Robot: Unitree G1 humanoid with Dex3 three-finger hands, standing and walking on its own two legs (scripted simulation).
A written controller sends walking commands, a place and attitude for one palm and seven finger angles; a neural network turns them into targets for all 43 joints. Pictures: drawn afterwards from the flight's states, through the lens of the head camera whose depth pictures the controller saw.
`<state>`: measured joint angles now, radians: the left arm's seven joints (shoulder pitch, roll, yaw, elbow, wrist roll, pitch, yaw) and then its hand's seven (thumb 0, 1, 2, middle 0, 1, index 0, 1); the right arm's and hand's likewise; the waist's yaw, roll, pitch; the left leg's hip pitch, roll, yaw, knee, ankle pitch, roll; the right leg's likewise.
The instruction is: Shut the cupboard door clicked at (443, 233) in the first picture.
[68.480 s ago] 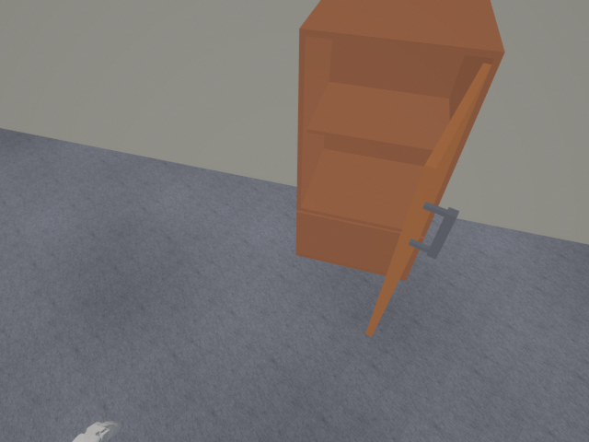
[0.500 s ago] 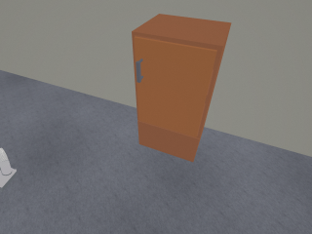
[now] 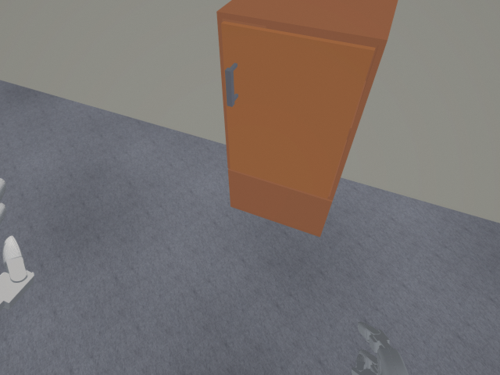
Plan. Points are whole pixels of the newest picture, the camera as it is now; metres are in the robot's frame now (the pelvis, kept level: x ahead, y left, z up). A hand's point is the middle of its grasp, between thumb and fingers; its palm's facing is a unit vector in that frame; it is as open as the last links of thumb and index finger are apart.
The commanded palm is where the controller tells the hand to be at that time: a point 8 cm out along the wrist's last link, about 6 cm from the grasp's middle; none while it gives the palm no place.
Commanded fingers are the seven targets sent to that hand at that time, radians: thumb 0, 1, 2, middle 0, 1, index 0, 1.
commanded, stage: stop stepping back and stand still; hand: left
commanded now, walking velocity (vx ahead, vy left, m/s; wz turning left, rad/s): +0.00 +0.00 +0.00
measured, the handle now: (232, 85) +0.93 +0.12 -0.04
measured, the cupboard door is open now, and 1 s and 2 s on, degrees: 0 0 0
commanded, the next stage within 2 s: let the arm hang, fingers relaxed in 0.38 s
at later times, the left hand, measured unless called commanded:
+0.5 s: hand (31, 268) +0.21 +0.28 +0.14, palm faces +0.38 -0.79 -0.48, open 7.4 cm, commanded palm none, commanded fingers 0.00 0.90 0.90 -0.20 -0.30 -0.20 -0.30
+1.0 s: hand out of the picture -0.07 +0.22 -0.17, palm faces +0.05 -0.98 -0.20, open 7.2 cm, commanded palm none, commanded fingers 0.00 0.90 0.90 -0.20 -0.30 -0.20 -0.30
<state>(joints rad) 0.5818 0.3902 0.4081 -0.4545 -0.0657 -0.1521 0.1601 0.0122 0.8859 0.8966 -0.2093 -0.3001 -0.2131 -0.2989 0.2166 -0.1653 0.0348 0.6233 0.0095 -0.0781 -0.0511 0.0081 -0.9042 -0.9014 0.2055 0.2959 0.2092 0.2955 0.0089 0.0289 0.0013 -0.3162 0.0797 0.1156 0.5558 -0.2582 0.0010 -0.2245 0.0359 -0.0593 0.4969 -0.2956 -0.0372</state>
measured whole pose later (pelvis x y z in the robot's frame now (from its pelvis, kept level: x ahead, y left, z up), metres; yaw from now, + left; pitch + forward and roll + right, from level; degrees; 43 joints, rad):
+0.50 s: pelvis +0.01 +0.01 +0.00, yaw +1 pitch +1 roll -1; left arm 0.58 0.43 0.38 -0.41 -0.06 -0.17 0.15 0.01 0.89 0.90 -0.21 -0.30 -0.21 -0.30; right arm 0.22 -0.21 0.00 0.60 0.03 -0.05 -0.06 0.01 -0.91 -0.90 0.20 0.30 0.20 0.29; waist -0.01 0.01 -0.02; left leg -0.29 0.06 0.12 0.53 -0.26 0.01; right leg -0.20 0.02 -0.06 0.48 -0.30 -0.02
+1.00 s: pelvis -0.03 +0.03 +0.00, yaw +2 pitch -1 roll -1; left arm 0.37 0.20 0.01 1.05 0.02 0.03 0.02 0.00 0.94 0.90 -0.20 -0.30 -0.21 -0.30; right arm 0.34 -0.18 -0.01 1.03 -0.02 0.04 -0.01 0.01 -0.91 -0.90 0.20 0.29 0.20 0.29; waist 0.00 0.00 0.05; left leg -0.28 0.02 0.11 0.47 -0.17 0.05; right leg -0.19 -0.02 -0.07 0.44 -0.22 0.00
